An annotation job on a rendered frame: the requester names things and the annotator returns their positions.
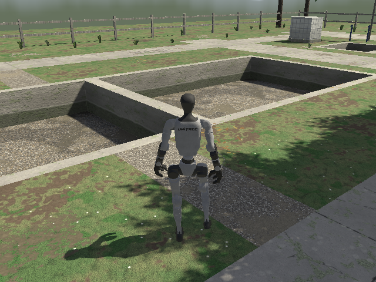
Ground right robot hand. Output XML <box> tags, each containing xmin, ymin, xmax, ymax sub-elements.
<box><xmin>209</xmin><ymin>169</ymin><xmax>222</xmax><ymax>184</ymax></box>

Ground right robot forearm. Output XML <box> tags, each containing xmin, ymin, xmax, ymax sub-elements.
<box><xmin>210</xmin><ymin>143</ymin><xmax>221</xmax><ymax>171</ymax></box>

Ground left robot forearm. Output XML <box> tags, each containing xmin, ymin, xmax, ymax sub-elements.
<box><xmin>155</xmin><ymin>143</ymin><xmax>166</xmax><ymax>166</ymax></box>

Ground robot left shin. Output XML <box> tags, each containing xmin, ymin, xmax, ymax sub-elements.
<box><xmin>172</xmin><ymin>197</ymin><xmax>182</xmax><ymax>234</ymax></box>

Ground robot head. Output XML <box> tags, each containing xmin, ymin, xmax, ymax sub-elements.
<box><xmin>178</xmin><ymin>93</ymin><xmax>198</xmax><ymax>122</ymax></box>

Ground left robot hand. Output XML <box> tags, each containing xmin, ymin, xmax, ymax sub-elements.
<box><xmin>154</xmin><ymin>164</ymin><xmax>167</xmax><ymax>177</ymax></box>

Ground left robot upper arm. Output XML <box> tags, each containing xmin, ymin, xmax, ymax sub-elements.
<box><xmin>160</xmin><ymin>119</ymin><xmax>176</xmax><ymax>151</ymax></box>

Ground right robot upper arm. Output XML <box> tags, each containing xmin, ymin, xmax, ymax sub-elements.
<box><xmin>200</xmin><ymin>119</ymin><xmax>215</xmax><ymax>152</ymax></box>

